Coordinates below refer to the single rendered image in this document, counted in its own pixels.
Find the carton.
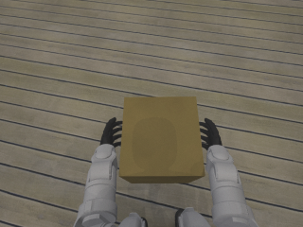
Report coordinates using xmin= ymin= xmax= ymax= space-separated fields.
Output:
xmin=118 ymin=96 xmax=205 ymax=183

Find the left robot shin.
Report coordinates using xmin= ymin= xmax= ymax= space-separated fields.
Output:
xmin=129 ymin=212 xmax=140 ymax=218

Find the robot right hand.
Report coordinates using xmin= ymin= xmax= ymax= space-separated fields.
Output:
xmin=199 ymin=118 xmax=223 ymax=150

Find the robot left hand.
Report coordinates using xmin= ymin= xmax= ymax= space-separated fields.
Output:
xmin=100 ymin=117 xmax=123 ymax=148

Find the robot right thigh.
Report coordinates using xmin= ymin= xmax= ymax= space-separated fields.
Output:
xmin=178 ymin=211 xmax=211 ymax=227

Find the robot right forearm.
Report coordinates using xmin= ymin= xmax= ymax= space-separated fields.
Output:
xmin=205 ymin=145 xmax=258 ymax=227

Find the robot left forearm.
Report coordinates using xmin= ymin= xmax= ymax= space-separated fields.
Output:
xmin=73 ymin=144 xmax=118 ymax=227

